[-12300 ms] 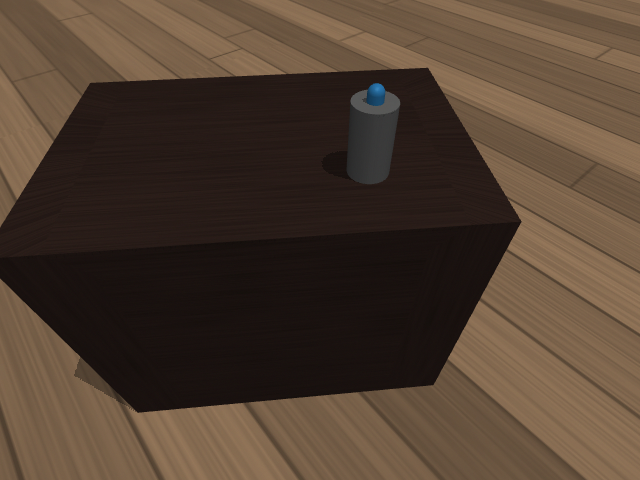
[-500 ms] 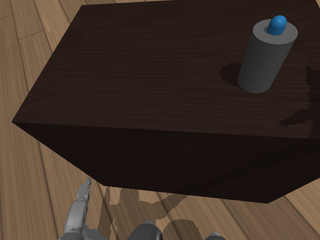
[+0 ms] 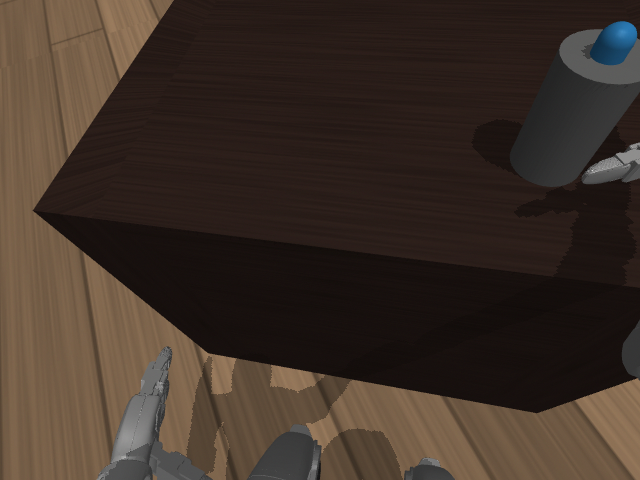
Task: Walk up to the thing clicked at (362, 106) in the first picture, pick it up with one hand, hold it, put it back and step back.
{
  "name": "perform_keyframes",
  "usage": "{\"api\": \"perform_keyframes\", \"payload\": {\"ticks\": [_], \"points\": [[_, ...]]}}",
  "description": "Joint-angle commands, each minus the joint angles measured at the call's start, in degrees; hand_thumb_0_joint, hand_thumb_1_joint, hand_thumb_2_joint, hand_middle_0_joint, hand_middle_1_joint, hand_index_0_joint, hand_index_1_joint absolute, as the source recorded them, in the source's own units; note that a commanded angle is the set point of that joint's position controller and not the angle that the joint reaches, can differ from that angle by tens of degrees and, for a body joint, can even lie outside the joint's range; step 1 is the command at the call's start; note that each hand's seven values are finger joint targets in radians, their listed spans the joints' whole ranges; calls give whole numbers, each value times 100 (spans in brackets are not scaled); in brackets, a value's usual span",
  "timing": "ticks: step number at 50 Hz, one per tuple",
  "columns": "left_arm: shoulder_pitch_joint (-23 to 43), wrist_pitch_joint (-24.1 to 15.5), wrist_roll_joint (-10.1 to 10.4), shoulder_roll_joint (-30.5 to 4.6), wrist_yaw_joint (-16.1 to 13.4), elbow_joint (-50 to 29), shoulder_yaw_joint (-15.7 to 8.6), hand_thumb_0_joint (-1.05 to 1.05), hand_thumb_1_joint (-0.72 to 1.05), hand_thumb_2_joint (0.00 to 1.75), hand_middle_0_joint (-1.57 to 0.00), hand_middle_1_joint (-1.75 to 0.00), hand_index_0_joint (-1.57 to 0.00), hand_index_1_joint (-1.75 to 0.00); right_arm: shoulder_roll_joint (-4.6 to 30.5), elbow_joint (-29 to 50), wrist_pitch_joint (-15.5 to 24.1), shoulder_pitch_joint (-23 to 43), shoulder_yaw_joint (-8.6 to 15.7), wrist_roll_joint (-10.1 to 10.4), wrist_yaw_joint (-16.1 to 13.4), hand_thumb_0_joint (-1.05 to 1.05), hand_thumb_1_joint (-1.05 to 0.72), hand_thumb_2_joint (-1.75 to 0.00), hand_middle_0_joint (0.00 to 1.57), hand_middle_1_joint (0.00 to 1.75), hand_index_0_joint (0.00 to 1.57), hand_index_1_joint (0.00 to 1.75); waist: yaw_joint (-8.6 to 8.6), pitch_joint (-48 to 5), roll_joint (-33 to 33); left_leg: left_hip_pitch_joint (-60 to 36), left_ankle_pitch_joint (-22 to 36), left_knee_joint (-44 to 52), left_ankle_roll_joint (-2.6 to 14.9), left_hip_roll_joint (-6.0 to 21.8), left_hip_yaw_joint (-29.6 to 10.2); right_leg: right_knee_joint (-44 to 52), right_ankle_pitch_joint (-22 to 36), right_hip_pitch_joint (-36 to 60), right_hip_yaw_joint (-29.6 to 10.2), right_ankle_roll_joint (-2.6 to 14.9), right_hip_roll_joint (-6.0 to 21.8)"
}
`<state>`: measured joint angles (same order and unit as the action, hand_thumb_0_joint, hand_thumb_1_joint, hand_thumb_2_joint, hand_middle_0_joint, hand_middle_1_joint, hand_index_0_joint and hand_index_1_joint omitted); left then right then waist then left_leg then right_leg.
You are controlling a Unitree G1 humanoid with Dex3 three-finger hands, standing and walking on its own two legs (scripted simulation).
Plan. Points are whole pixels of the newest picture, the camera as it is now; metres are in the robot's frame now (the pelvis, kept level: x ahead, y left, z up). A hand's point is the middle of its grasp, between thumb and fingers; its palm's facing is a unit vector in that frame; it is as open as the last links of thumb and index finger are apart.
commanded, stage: close in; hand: right
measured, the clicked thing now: (577, 104) +0.54 -0.20 +0.13
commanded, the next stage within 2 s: rest palm in 0.10 s
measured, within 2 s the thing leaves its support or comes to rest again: leaves its support in 1.70 s
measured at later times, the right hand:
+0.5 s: hand (590, 116) +0.52 -0.21 +0.13, palm faces +0.17 +0.99 +0.02, open 17.3 cm
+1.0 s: hand (590, 110) +0.53 -0.21 +0.13, palm faces +0.17 +0.98 +0.01, open 12.0 cm
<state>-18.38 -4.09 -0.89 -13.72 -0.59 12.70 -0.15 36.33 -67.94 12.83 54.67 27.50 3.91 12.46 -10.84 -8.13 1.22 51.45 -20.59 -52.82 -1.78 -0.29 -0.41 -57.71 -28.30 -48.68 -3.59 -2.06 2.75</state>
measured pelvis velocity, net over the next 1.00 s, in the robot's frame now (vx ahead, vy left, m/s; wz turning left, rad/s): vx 0.00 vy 0.00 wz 0.01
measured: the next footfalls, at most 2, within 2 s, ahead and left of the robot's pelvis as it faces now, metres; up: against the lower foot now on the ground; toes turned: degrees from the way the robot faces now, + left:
none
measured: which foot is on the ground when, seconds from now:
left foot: down 0.00-1.00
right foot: down 0.00-1.00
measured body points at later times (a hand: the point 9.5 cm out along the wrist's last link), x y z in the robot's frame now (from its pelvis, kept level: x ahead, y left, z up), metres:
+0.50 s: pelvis +0.00 +0.00 +0.00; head +0.10 -0.01 +0.44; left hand +0.15 +0.27 -0.03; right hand +0.51 -0.26 +0.13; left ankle +0.04 +0.14 -0.68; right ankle -0.01 -0.14 -0.68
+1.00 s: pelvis +0.00 +0.00 +0.00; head +0.10 -0.02 +0.44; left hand +0.14 +0.27 -0.03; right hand +0.51 -0.26 +0.14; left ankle +0.04 +0.14 -0.68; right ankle -0.01 -0.14 -0.68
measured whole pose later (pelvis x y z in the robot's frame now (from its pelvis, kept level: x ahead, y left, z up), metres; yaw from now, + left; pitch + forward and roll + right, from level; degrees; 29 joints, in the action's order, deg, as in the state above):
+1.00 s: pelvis +0.00 +0.00 +0.00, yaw +0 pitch +19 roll +2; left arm -18.6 -2.7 -1.1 -14.0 0.2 10.1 -1.3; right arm 32.4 -69.1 13.2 58.3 26.2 1.8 5.6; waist -11.4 -7.2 0.8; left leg 51.4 -19.9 -52.3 -2.2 -0.1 -1.3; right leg -57.0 -27.7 -48.3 -2.7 -1.7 2.5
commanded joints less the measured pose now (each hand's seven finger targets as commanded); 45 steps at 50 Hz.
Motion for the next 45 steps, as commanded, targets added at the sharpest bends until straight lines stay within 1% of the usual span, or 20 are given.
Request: {"api": "perform_keyframes", "payload": {"ticks": [1,4,6,7,9,12,15,19,21,23,24,27,29,32,34,35,37,41,44,45], "points": [[16,-290,53,-901,-94,-1294,-528,0,-56,5,-5,-4,-5,-5,1362,1582,334,2510,78,55,14,0,61,-3,3,5,4,5,-84,-3003,501,-1936,1922,395,238,-118,150,647,2329,1345,223,259,-173],[-436,-213,52,-882,-71,-974,-608,0,-55,4,-5,-5,-6,-5,1036,1740,296,2668,-122,110,-73,0,61,-4,3,5,3,5,-126,-2685,686,-1574,1629,466,256,-150,169,691,2201,1559,225,243,-206],[-153,-247,64,-997,-95,-1230,-693,0,-55,4,-5,-5,-5,-5,1215,2102,323,2752,9,97,-211,0,60,-3,3,5,3,5,-24,-3069,748,-1731,1795,437,259,-133,173,671,2467,1764,233,224,-211],[-178,-227,55,-854,-83,-1170,-564,0,-56,5,-5,-5,-5,-5,1240,2291,339,2924,-31,78,-285,0,59,-3,3,5,3,5,22,-2940,914,-1777,1762,471,268,-128,148,703,2359,1689,282,218,-248],[-364,-174,47,-894,-80,-908,-635,0,-55,4,-5,-5,-5,-5,939,1877,265,2527,-133,48,-398,0,60,-3,3,4,3,4,40,-2532,866,-1551,1532,520,290,-162,183,788,2272,1667,249,202,-243],[-120,-192,23,-814,-78,-996,-642,0,-60,9,-6,-5,-3,-8,900,2294,356,2867,-199,-19,-519,0,53,-7,2,5,2,5,71,-2836,1049,-1730,1932,462,301,-132,136,726,2638,1796,301,177,-239],[3,-183,36,-848,-65,-1014,-681,0,-60,9,-6,-5,-4,-8,690,1794,292,2471,-265,-70,-545,0,53,-8,2,6,2,6,73,-2656,745,-1969,2085,477,297,-120,123,751,2576,1524,313,193,-259],[-84,-154,55,-775,-42,-1014,-581,0,-61,9,-6,-5,-3,-8,1013,1463,305,2346,85,-41,-569,0,55,-5,5,6,5,6,103,-2655,384,-2295,2048,492,252,-80,81,803,2194,1098,323,244,-258],[-106,-131,61,-851,-21,-1176,-595,0,-58,7,-6,-5,-5,-7,1025,1169,295,2095,140,-44,-529,0,54,-4,21,14,21,14,59,-2547,112,-2421,2053,531,225,-91,96,858,2101,972,310,260,-268],[22,-160,51,-798,-23,-1500,-564,0,-57,6,-6,-5,-5,-6,1037,1662,404,2733,21,-109,-518,0,54,-10,37,24,37,24,-55,-2911,222,-2446,2274,457,213,-71,54,773,2280,1184,345,263,-262],[-150,-146,38,-733,-23,-1357,-520,0,-56,6,-5,-5,-5,-6,971,1632,427,2828,-59,-125,-504,0,53,-12,44,28,44,28,-69,-2723,302,-2268,2139,469,217,-73,51,750,2181,1139,354,273,-266],[-347,-145,47,-773,-20,-1177,-600,0,-56,6,-5,-5,-5,-5,832,1217,413,2695,-115,-120,-491,0,54,-14,53,34,53,34,-225,-2470,321,-1932,1968,497,222,-82,46,704,2052,1146,318,289,-264],[-113,-189,13,-867,-39,-1381,-691,0,-56,5,-5,-5,-5,-5,1064,1648,464,3283,-116,-155,-529,0,52,-14,59,37,59,37,-251,-2587,668,-1602,1773,489,232,-92,69,687,2083,1417,299,264,-223],[-245,-208,-20,-647,-8,-1180,-469,0,-55,5,-5,-5,-5,-5,831,1502,440,3417,-284,-194,-569,0,50,-15,65,40,65,40,-219,-2596,972,-1342,1666,429,255,-116,102,637,2178,1552,285,218,-209],[-174,-226,-14,-820,-17,-1378,-619,0,-56,6,-5,-5,-5,-5,882,1574,405,3314,-305,-213,-579,0,48,-17,68,41,67,42,-185,-2971,1118,-1416,1788,386,272,-146,164,659,2610,1882,231,165,-174],[-169,-223,-22,-883,-10,-1568,-605,0,-55,5,-5,-5,-5,-5,1164,1869,398,3424,-170,-218,-614,0,48,-17,69,42,69,42,-83,-3310,1199,-1577,1904,377,274,-148,172,640,2849,2056,237,143,-178],[-508,-139,-46,-849,33,-1079,-603,0,-56,6,-5,-5,-5,-5,925,1417,284,2919,-208,-191,-604,0,45,-22,76,49,76,49,-32,-3106,1298,-1536,2000,392,295,-169,208,647,3224,2074,222,95,-161],[107,-148,16,-875,45,-1468,-602,0,-55,5,-5,-4,-5,-4,894,1469,242,2924,-78,-137,-674,0,35,-34,88,62,88,62,92,-2978,774,-1980,1963,429,292,-152,199,794,2652,1498,260,131,-190],[-121,-133,1,-985,2,-1029,-709,0,-55,5,-5,-4,-5,-5,821,593,252,2317,-12,-140,-691,0,27,-43,96,71,96,71,-74,-2164,251,-1751,1574,537,252,-168,213,859,1970,955,223,222,-177],[130,-148,-9,-809,15,-1172,-529,0,-55,5,-5,-4,-5,-4,818,938,341,2698,-59,-154,-697,0,24,-48,97,75,97,75,-87,-2167,204,-1729,1422,578,237,-155,167,853,1755,847,228,259,-178]]}}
